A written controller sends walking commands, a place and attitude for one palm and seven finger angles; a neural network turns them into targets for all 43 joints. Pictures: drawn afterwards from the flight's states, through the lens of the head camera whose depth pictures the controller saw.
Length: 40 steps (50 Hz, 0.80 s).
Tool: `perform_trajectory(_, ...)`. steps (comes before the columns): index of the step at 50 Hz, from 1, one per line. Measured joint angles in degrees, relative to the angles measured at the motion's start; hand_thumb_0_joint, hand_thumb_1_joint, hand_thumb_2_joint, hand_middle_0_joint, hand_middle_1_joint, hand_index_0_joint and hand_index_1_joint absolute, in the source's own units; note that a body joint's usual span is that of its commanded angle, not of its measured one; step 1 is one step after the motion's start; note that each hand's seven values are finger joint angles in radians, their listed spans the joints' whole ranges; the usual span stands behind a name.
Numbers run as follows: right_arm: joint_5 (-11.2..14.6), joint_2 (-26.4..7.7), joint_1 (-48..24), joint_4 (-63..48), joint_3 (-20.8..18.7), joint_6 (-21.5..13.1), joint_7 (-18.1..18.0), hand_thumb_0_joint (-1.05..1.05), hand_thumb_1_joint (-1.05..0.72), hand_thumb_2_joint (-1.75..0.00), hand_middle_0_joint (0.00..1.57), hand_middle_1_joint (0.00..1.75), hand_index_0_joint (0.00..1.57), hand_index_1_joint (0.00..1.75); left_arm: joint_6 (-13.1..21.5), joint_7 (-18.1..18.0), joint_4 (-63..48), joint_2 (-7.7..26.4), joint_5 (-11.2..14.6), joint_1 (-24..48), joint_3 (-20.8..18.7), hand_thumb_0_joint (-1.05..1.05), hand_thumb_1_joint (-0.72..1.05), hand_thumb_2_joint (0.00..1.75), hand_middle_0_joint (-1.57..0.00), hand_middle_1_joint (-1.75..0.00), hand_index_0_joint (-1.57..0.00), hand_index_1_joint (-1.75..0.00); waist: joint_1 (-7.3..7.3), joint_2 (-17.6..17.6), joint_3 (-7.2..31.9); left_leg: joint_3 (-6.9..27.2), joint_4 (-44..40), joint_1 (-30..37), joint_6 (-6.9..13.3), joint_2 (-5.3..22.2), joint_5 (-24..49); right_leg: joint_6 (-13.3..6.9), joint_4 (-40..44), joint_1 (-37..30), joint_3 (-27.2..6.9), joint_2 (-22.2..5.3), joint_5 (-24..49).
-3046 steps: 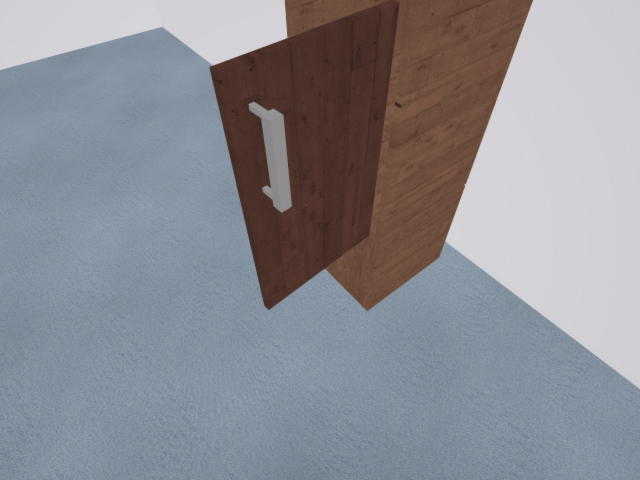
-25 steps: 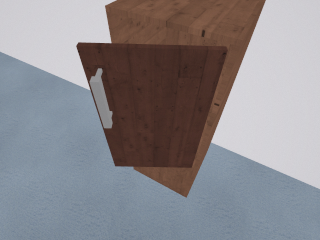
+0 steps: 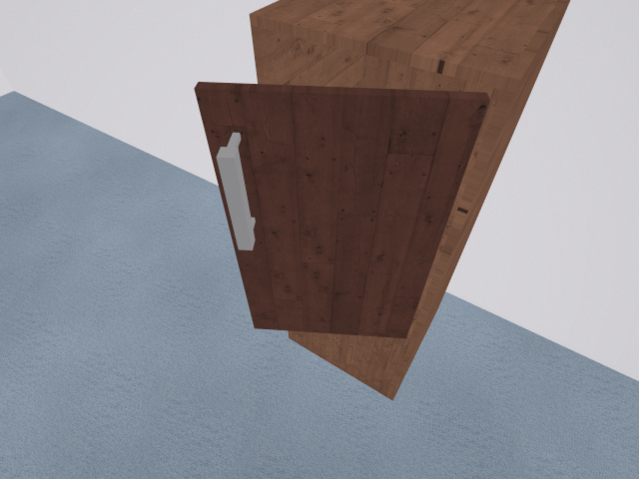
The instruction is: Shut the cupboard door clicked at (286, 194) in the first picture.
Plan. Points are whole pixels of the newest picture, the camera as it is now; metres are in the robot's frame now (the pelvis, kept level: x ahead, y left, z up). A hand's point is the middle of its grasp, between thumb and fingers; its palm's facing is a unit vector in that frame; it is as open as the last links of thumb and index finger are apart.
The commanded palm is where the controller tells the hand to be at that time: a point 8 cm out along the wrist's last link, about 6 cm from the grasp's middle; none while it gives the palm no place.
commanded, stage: look again from close up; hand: left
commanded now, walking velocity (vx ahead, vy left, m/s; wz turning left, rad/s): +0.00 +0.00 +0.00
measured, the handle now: (241, 194) +0.47 +0.15 +0.10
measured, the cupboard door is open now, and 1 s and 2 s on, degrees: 28 28 28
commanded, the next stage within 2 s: raise the hand and make a fist in 0.32 s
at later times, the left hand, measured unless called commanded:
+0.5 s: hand out of the picture +0.09 +0.18 -0.13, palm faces +0.15 -0.97 -0.20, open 7.4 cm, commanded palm +0.11 +0.22 -0.06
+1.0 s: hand (186, 456) +0.15 +0.17 -0.01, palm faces +0.03 -1.00 -0.05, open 5.4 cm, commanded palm +0.13 +0.22 +0.00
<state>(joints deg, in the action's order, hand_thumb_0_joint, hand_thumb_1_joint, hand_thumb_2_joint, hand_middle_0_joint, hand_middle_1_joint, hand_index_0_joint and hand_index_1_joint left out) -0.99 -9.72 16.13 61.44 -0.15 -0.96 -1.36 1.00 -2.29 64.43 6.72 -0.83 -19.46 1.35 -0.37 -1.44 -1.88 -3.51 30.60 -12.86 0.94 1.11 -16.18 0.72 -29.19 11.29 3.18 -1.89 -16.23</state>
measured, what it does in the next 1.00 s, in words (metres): lowers itself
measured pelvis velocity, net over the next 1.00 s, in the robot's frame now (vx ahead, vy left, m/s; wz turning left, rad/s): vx -0.03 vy -0.03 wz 0.05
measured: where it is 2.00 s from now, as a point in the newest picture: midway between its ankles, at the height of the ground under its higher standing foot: outside the picture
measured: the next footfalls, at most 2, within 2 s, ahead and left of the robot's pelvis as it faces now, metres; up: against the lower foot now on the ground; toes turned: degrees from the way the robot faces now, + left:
none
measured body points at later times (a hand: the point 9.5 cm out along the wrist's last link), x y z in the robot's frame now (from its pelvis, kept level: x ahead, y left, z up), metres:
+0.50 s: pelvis +0.01 +0.00 +0.00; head +0.03 +0.00 +0.45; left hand +0.08 +0.24 -0.11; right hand +0.02 -0.23 -0.15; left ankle +0.01 +0.11 -0.74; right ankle +0.00 -0.13 -0.74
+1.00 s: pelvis -0.03 -0.03 -0.08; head +0.02 -0.02 +0.37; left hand +0.14 +0.22 +0.00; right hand +0.21 -0.24 -0.13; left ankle +0.01 +0.11 -0.74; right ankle -0.01 -0.13 -0.74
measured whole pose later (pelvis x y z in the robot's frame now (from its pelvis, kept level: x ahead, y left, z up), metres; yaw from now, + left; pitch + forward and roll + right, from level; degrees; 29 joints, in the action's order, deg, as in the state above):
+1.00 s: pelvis -0.03 -0.03 -0.08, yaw +3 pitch +10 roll -2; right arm 1.5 -13.6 9.1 28.9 0.0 -15.4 -3.7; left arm 25.9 18.3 -5.8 13.4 16.7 -25.7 -7.7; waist -4.1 -1.1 5.5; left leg 2.9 66.2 -47.9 -1.6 3.1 -28.6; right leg -2.3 -63.9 44.0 8.0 -1.2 -30.2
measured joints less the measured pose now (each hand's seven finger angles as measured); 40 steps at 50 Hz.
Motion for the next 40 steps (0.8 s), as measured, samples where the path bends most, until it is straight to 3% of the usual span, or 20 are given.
perform_trajectory(10,-0.04,0.12,0.84,0.45,0.71,0.02,0.52,0.01,-0.93,-0.9,0.2,0.3,0.2,0.3,-0.22,0.21,-1.24,2.0,0.04,1.33,-0.31,0.0,0.91,0.9,-0.2,-0.3,-0.2,-0.3,-0.14,0.25,0.78,-1.11,-3.09,0.97,0.59,-1.34,1.46,0.58,0.21,0.64,-1.11,-1.24,0.23)
perform_trajectory(22,0.12,0.98,0.46,2.44,1.06,-0.18,0.47,0.0,-0.92,-0.9,0.2,0.3,0.2,0.3,0.18,-0.2,-1.22,2.05,0.07,3.99,-0.41,0.0,0.91,0.9,-0.2,-0.3,-0.2,-0.3,0.07,0.56,-0.19,-1.0,-3.61,1.36,0.13,-0.75,1.34,0.38,1.41,-0.06,-0.96,-0.63,0.33)
perform_trajectory(23,0.11,0.81,0.86,0.62,1.27,-1.22,-0.23,0.01,-0.92,-0.9,0.2,0.3,0.2,0.3,-3.2,0.44,-10.64,1.83,1.38,1.41,-3.2,0.01,0.9,0.9,-0.2,-0.3,-0.2,-0.3,0.41,0.81,-1.01,-0.83,-2.32,0.72,0.06,-0.52,0.83,0.33,0.64,0.31,-0.79,-0.47,0.15)
perform_trajectory(24,0.72,0.56,2.2,-1.9,1.4,-3.88,-1.39,0.01,-0.92,-0.9,0.2,0.3,0.2,0.3,-3.96,0.04,-22.11,2.3,3.17,-2.0,-3.63,0.01,0.9,0.9,-0.2,-0.3,-0.2,-0.3,0.2,1.36,-1.05,-0.93,-1.45,0.07,0.01,-0.55,0.42,0.18,-0.77,1.29,-0.93,-0.56,-0.37)
perform_trajectory(26,1.85,-0.51,4.48,-5.98,0.91,-10.09,-2.51,0.02,-0.93,-0.9,0.2,0.3,0.21,0.3,-1.38,-1.73,-40.78,3.11,6.71,-7.02,-2.75,0.02,0.91,0.9,-0.21,-0.31,-0.21,-0.31,0.28,1.72,0.61,-0.9,-0.25,-1.2,-0.24,-0.99,-0.11,0.02,-3.33,3.06,-0.94,-1.11,-1.77)
perform_trajectory(29,1.85,-2.76,3.81,-11.52,-1.07,-15.26,-1.53,0.02,-0.92,-0.9,0.2,0.3,0.2,0.3,5.82,-1.23,-53.1,2.33,9.0,-5.25,-4.05,0.02,0.91,0.9,-0.22,-0.33,-0.22,-0.33,2.09,0.57,3.36,0.68,4.06,-5.97,-0.3,-1.24,-1.26,-0.02,-6.92,6.75,0.58,-1.6,-3.41)
perform_trajectory(31,1.48,-3.67,1.46,-15.38,-2.34,-16.32,-0.32,0.01,-0.92,-0.9,0.2,0.3,0.2,0.3,13.38,2.31,-55.56,1.78,10.69,-2.89,-6.06,0.01,0.91,0.9,-0.24,-0.35,-0.24,-0.35,2.48,0.66,5.43,0.66,8.13,-10.77,-0.52,-0.85,-2.5,-0.38,-11.05,11.67,0.44,-1.45,-4.61)
perform_trajectory(34,0.95,-4.13,-2.74,-21.15,-3.87,-16.55,1.37,0.01,-0.92,-0.9,0.2,0.3,0.2,0.3,26.15,11.24,-56.9,1.81,13.35,-2.07,-8.23,0.01,0.91,0.9,-0.28,-0.39,-0.28,-0.39,2.13,2.27,8.02,0.07,15.99,-18.99,-1.1,0.02,-5.26,-1.13,-19.58,20.56,-0.42,-1.03,-7.45)
perform_trajectory(36,1.1,-4.58,-5.22,-24.98,-4.74,-16.04,1.96,0.01,-0.91,-0.9,0.2,0.3,0.2,0.3,31.81,17.3,-57.02,2.54,14.24,-2.8,-9.06,0.0,0.91,0.9,-0.31,-0.42,-0.31,-0.42,1.36,3.24,8.53,0.21,21.48,-23.88,-1.34,0.54,-6.93,-1.42,-25.27,25.56,-0.53,-0.74,-9.6)
perform_trajectory(38,1.72,-5.35,-7.02,-28.56,-5.13,-15.02,1.66,0.01,-0.91,-0.9,0.2,0.3,0.2,0.3,32.07,21.12,-57.47,3.46,15.66,-4.56,-9.48,0.0,0.9,0.9,-0.34,-0.46,-0.35,-0.46,0.21,3.7,8.46,0.82,26.09,-27.48,-1.6,0.82,-8.55,-2.01,-29.77,29.02,-0.26,-0.52,-11.42)
perform_trajectory(40,2.31,-6.05,-7.96,-31.52,-5.08,-14.24,0.72,0.01,-0.91,-0.9,0.2,0.3,0.2,0.3,29.48,22.32,-58.12,4.22,17.02,-6.82,-9.82,0.0,0.9,0.9,-0.38,-0.5,-0.38,-0.49,-0.95,3.74,8.46,1.64,29.62,-30.28,-1.82,0.92,-10.47,-2.22,-32.75,31.28,0.39,-0.53,-12.81)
